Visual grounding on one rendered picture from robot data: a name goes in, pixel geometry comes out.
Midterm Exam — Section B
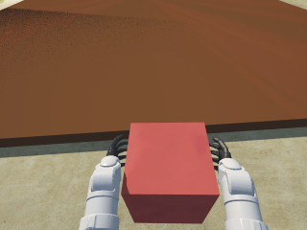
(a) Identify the right robot hand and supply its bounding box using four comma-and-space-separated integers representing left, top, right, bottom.
208, 136, 232, 171

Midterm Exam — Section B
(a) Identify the carton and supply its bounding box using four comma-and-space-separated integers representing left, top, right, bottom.
121, 122, 220, 224

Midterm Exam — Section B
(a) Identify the left robot hand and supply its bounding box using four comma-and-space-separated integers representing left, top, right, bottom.
106, 135, 129, 168

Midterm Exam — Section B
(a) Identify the left robot forearm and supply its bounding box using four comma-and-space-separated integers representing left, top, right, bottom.
79, 155, 122, 230

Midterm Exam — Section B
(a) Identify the right robot forearm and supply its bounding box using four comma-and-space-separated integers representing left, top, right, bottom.
218, 158, 269, 230

